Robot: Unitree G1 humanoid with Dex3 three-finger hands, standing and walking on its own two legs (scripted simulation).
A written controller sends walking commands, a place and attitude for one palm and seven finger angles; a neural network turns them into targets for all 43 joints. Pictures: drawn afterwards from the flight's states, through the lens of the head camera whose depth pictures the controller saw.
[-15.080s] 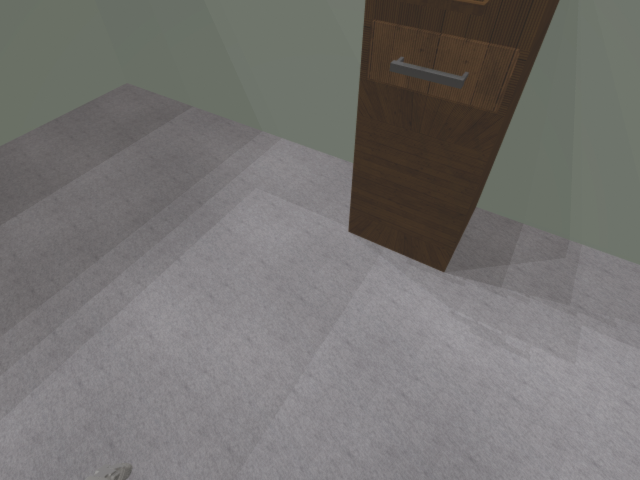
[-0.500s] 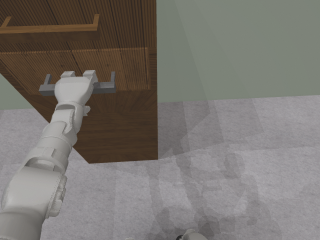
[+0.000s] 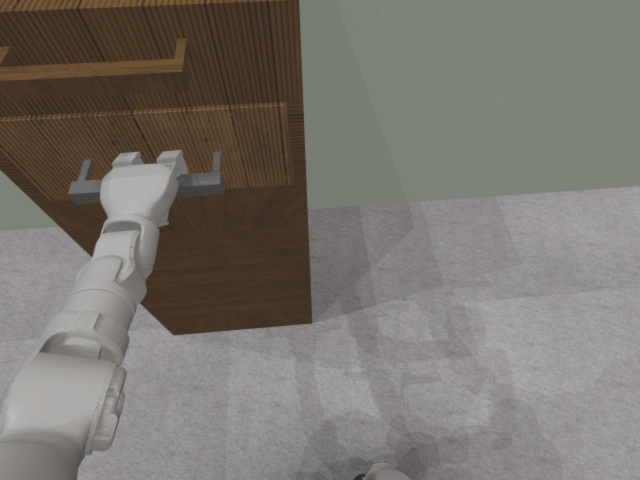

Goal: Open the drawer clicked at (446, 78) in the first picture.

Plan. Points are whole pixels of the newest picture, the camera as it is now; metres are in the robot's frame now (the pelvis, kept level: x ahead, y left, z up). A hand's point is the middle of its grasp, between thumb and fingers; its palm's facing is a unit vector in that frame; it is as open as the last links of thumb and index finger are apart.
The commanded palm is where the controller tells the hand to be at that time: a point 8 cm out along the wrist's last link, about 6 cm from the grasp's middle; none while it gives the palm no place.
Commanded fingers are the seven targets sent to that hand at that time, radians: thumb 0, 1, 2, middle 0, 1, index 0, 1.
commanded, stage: pull the drawer open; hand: left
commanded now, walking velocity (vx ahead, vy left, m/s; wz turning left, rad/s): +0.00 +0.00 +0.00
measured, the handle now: (151, 175) +0.52 +0.22 +0.04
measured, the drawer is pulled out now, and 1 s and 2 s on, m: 0.00 0.02 0.10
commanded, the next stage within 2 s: none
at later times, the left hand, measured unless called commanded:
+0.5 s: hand (152, 225) +0.45 +0.21 +0.02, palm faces -0.05 -0.02 -1.00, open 5.5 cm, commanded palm +0.43 +0.22 +0.07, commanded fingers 0.00 0.90 0.90 -0.40 -1.35 -0.40 -1.35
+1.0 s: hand (152, 225) +0.45 +0.21 +0.02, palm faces -0.06 -0.01 -1.00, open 5.5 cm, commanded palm +0.42 +0.22 +0.07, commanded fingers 0.00 0.90 0.90 -0.40 -1.35 -0.40 -1.35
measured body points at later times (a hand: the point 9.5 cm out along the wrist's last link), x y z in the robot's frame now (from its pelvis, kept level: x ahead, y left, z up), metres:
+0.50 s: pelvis +0.01 +0.00 +0.00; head +0.09 +0.00 +0.45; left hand +0.45 +0.21 +0.07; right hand +0.09 -0.26 -0.13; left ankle -0.04 +0.10 -0.71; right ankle +0.00 -0.11 -0.71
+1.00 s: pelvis -0.02 +0.00 +0.00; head +0.08 -0.01 +0.44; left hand +0.45 +0.21 +0.07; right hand -0.02 -0.28 -0.13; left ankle -0.04 +0.10 -0.71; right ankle +0.00 -0.11 -0.71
